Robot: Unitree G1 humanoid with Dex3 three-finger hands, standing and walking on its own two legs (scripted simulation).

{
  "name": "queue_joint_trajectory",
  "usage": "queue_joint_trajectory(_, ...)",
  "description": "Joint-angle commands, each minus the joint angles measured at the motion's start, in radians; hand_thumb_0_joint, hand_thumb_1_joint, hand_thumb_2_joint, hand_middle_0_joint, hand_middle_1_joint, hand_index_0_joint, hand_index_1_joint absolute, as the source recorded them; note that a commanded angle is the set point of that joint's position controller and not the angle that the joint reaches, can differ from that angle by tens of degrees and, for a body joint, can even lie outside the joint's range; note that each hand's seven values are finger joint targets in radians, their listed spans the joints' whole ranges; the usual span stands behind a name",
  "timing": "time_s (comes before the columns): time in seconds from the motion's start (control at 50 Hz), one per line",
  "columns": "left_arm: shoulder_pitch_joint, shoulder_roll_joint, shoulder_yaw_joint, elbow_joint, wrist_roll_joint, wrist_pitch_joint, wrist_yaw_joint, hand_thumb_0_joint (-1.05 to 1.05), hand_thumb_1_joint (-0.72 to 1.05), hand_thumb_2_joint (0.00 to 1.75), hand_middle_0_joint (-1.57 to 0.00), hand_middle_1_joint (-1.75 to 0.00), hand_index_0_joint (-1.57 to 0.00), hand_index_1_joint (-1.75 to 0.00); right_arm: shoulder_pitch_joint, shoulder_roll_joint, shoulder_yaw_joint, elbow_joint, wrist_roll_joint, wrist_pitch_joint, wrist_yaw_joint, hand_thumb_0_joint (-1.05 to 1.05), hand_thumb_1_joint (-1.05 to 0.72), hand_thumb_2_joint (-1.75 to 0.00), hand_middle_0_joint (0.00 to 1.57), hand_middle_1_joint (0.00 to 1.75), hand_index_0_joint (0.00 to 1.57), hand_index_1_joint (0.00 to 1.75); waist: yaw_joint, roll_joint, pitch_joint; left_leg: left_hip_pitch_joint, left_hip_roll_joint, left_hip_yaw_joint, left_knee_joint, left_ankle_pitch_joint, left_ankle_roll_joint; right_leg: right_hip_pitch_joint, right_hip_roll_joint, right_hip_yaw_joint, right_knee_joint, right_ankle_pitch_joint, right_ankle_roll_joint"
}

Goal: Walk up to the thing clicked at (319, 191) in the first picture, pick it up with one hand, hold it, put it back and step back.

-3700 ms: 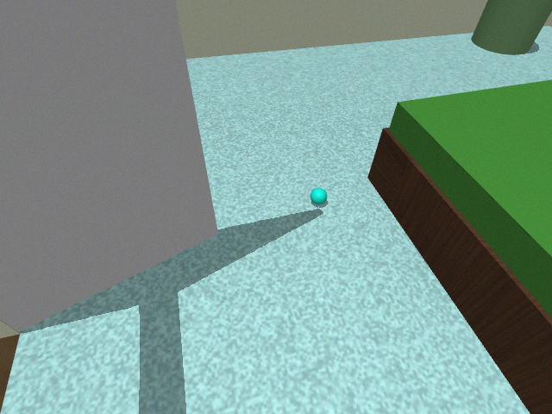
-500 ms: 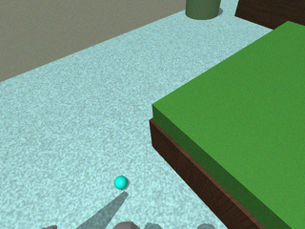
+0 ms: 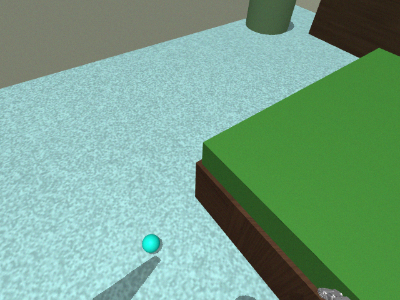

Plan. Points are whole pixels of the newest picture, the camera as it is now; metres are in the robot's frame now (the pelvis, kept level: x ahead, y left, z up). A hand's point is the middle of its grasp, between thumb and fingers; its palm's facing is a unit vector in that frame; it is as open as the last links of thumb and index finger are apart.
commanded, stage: walk up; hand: left
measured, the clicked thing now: (151, 243) +0.47 +0.24 -0.72
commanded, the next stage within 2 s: stand in 0.76 s
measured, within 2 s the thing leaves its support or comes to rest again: neither
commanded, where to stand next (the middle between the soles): +0.11 +0.00 m, yaw +0 degrees
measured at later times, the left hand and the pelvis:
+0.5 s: hand out of the picture +0.10 +0.26 -0.14, palm faces -0.01 -0.94 -0.34, open 7.4 cm; pelvis +0.01 +0.00 +0.02, yaw +0 degrees
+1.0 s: hand out of the picture +0.09 +0.25 -0.14, palm faces -0.01 -0.94 -0.34, open 7.4 cm; pelvis +0.03 +0.00 +0.02, yaw +1 degrees
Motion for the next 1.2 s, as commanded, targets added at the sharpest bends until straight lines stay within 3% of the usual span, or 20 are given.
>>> queue_joint_trajectory(0.0, -0.060, 0.220, 0.049, -0.035, -0.002, -0.032, 0.015, 0.00, 0.90, 0.90, -0.20, -0.30, -0.20, -0.30, -0.047, -0.220, -0.049, -0.023, 0.006, -0.016, -0.012, 0.00, -0.90, -0.90, 0.20, 0.30, 0.20, 0.30, -0.026, -0.006, -0.133, 0.134, 0.084, -0.097, -0.147, 0.054, 0.063, -0.012, -0.098, 0.117, -0.181, 0.089, -0.066)
queue_joint_trajectory(0.3, -0.095, 0.196, 0.050, 0.016, 0.001, -0.019, 0.006, 0.00, 0.90, 0.90, -0.20, -0.30, -0.20, -0.30, -0.082, -0.206, -0.042, 0.052, -0.001, -0.019, -0.011, 0.00, -0.90, -0.90, 0.20, 0.30, 0.20, 0.30, -0.015, 0.000, -0.130, 0.149, 0.090, -0.102, -0.288, 0.047, 0.035, 0.091, -0.099, 0.083, -0.278, 0.101, -0.046)
queue_joint_trajectory(0.4, -0.104, 0.196, 0.055, 0.016, 0.005, -0.018, 0.006, 0.00, 0.90, 0.90, -0.20, -0.30, -0.20, -0.30, -0.068, -0.205, -0.044, 0.054, -0.001, -0.021, -0.013, 0.00, -0.90, -0.90, 0.20, 0.30, 0.20, 0.30, -0.020, -0.011, -0.150, 0.151, 0.088, -0.091, -0.279, 0.124, 0.034, 0.134, -0.102, 0.072, -0.278, 0.158, -0.041)
queue_joint_trajectory(0.58, -0.103, 0.188, 0.057, 0.011, 0.006, -0.015, 0.008, 0.00, 0.90, 0.90, -0.20, -0.30, -0.20, -0.30, -0.058, -0.203, -0.047, 0.054, -0.004, -0.016, -0.013, 0.00, -0.90, -0.90, 0.20, 0.30, 0.20, 0.30, -0.025, 0.005, -0.128, 0.135, 0.089, -0.102, -0.299, 0.072, 0.034, 0.128, -0.098, 0.067, -0.288, 0.119, -0.040)
queue_joint_trajectory(0.62, -0.097, 0.189, 0.058, 0.012, 0.007, -0.016, 0.008, 0.00, 0.90, 0.90, -0.20, -0.30, -0.20, -0.30, -0.052, -0.198, -0.047, 0.054, -0.004, -0.017, -0.014, 0.00, -0.90, -0.90, 0.20, 0.30, 0.20, 0.30, -0.023, -0.006, -0.137, 0.156, 0.087, -0.095, -0.285, 0.117, 0.033, 0.125, -0.100, 0.073, -0.293, 0.129, -0.040)
queue_joint_trajectory(0.72, -0.107, 0.185, 0.060, 0.009, 0.006, -0.015, 0.008, 0.00, 0.90, 0.90, -0.20, -0.30, -0.20, -0.30, -0.037, -0.198, -0.048, 0.056, -0.004, -0.016, -0.014, 0.00, -0.90, -0.90, 0.20, 0.30, 0.20, 0.30, -0.030, 0.005, -0.140, 0.153, 0.087, -0.098, -0.291, 0.121, 0.031, 0.137, -0.100, 0.064, -0.288, 0.134, -0.040)
queue_joint_trajectory(0.74, -0.094, 0.182, 0.054, 0.011, 0.010, -0.016, 0.009, 0.00, 0.90, 0.90, -0.20, -0.30, -0.20, -0.30, -0.031, -0.187, -0.045, 0.049, -0.016, -0.019, -0.016, 0.00, -0.90, -0.90, 0.20, 0.30, 0.20, 0.30, -0.032, -0.020, -0.156, 0.174, 0.093, -0.096, -0.310, 0.093, 0.026, 0.130, -0.107, 0.070, -0.301, 0.076, -0.040)
queue_joint_trajectory(0.82, -0.089, 0.185, 0.053, 0.008, 0.012, -0.019, 0.009, 0.00, 0.90, 0.90, -0.20, -0.30, -0.20, -0.30, -0.038, -0.197, -0.049, 0.046, -0.016, -0.025, -0.019, 0.00, -0.90, -0.90, 0.20, 0.30, 0.20, 0.30, -0.031, -0.001, -0.132, 0.184, 0.095, -0.096, -0.308, 0.120, 0.026, 0.112, -0.108, 0.072, -0.303, 0.092, -0.039)
queue_joint_trajectory(0.86, -0.081, 0.186, 0.053, 0.010, 0.011, -0.017, 0.007, 0.00, 0.90, 0.90, -0.20, -0.30, -0.20, -0.30, -0.023, -0.198, -0.048, 0.048, -0.015, -0.024, -0.020, 0.00, -0.90, -0.90, 0.20, 0.30, 0.20, 0.30, -0.035, 0.015, -0.100, 0.156, 0.089, -0.100, -0.330, 0.026, 0.024, 0.097, -0.101, 0.071, -0.308, 0.056, -0.036)
queue_joint_trajectory(0.92, -0.071, 0.184, 0.052, 0.007, 0.014, -0.017, 0.007, 0.00, 0.90, 0.90, -0.20, -0.30, -0.20, -0.30, -0.031, -0.199, -0.050, 0.039, -0.015, -0.024, -0.020, 0.00, -0.90, -0.90, 0.20, 0.30, 0.20, 0.30, -0.031, 0.002, -0.100, 0.157, 0.092, -0.102, -0.330, 0.015, 0.025, 0.090, -0.101, 0.069, -0.302, 0.047, -0.037)
queue_joint_trajectory(0.98, -0.057, 0.184, 0.052, 0.005, 0.014, -0.019, 0.007, 0.00, 0.90, 0.90, -0.20, -0.30, -0.20, -0.30, -0.029, -0.198, -0.049, 0.038, -0.015, -0.025, -0.019, 0.00, -0.90, -0.90, 0.20, 0.30, 0.20, 0.30, -0.027, -0.001, -0.106, 0.170, 0.090, -0.097, -0.320, 0.054, 0.026, 0.092, -0.103, 0.069, -0.305, 0.065, -0.038)
queue_joint_trajectory(1.02, -0.062, 0.182, 0.050, 0.002, 0.013, -0.023, 0.009, 0.00, 0.90, 0.90, -0.20, -0.30, -0.20, -0.30, -0.023, -0.194, -0.048, 0.035, -0.013, -0.027, -0.019, 0.00, -0.90, -0.90, 0.20, 0.30, 0.20, 0.30, -0.034, -0.020, -0.114, 0.193, 0.092, -0.092, -0.298, 0.150, 0.026, 0.104, -0.108, 0.074, -0.306, 0.119, -0.037)
queue_joint_trajectory(1.14, -0.060, 0.192, 0.055, 0.001, 0.008, -0.021, 0.010, 0.00, 0.90, 0.90, -0.20, -0.30, -0.20, -0.30, -0.013, -0.199, -0.044, 0.041, -0.012, -0.027, -0.023, 0.00, -0.90, -0.90, 0.20, 0.30, 0.20, 0.30, -0.033, -0.001, -0.141, 0.209, 0.092, -0.079, -0.291, 0.191, 0.026, 0.141, -0.113, 0.075, -0.302, 0.185, -0.036)
queue_joint_trajectory(1.18, -0.054, 0.185, 0.053, -0.001, 0.010, -0.020, 0.010, 0.00, 0.90, 0.90, -0.20, -0.30, -0.20, -0.30, -0.026, -0.201, -0.046, 0.040, -0.012, -0.028, -0.025, 0.00, -0.90, -0.90, 0.20, 0.30, 0.20, 0.30, -0.026, -0.005, -0.155, 0.234, 0.101, -0.077, -0.280, 0.251, 0.025, 0.143, -0.111, 0.066, -0.292, 0.214, -0.036)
